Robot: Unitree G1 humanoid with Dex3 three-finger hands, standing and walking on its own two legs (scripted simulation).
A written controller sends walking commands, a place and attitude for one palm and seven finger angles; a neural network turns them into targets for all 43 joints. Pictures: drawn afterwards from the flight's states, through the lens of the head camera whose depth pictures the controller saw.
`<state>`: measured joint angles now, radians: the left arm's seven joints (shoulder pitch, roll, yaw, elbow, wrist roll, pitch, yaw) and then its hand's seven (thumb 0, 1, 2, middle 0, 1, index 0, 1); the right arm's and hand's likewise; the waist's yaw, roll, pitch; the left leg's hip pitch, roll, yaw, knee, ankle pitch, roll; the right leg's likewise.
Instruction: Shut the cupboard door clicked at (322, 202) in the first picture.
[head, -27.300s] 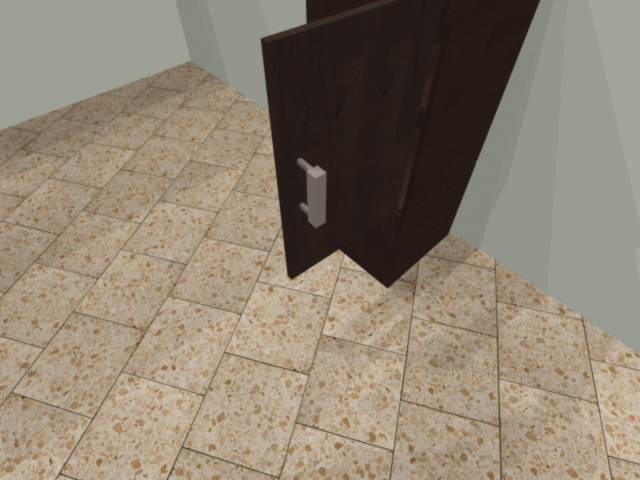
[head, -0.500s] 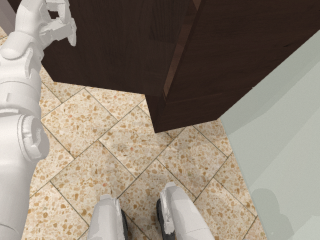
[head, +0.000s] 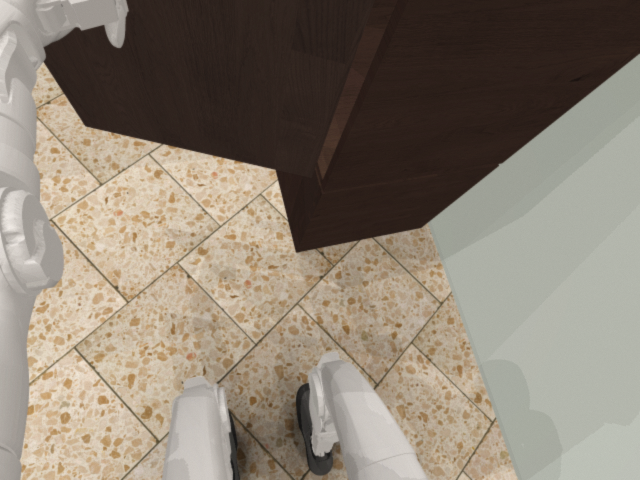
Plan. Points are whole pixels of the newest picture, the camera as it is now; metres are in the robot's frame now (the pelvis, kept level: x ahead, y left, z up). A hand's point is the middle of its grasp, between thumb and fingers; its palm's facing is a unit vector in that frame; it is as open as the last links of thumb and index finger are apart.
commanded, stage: pull the fist back off the door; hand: left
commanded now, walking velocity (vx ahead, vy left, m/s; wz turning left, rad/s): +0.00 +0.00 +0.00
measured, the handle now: out of the picture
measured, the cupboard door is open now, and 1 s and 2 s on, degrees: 67 61 61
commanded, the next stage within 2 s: draw the hand back to the body in 0.96 s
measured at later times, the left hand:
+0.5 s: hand out of the picture +0.61 +0.09 +0.10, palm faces -0.01 -1.00 -0.02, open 3.0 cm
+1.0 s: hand (140, 55) +0.54 +0.10 +0.10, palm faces +0.01 -1.00 -0.03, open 3.1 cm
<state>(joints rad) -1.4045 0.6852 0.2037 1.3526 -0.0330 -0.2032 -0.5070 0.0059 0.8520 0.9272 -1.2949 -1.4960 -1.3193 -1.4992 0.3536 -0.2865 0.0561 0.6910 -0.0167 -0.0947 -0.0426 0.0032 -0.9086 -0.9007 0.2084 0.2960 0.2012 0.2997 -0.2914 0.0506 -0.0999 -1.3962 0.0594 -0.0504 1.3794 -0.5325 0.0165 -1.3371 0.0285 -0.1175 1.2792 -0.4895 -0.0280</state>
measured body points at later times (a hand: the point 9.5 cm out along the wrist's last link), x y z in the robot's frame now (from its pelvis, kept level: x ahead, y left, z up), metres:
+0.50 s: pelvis +0.00 +0.00 +0.01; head +0.19 +0.01 +0.42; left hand +0.60 +0.14 +0.11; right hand -0.07 -0.22 -0.09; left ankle +0.04 +0.11 -0.60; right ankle +0.05 -0.11 -0.60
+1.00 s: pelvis +0.04 -0.01 +0.05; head +0.18 +0.01 +0.47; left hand +0.53 +0.16 +0.11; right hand +0.09 -0.28 -0.07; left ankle +0.04 +0.11 -0.60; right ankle +0.05 -0.11 -0.60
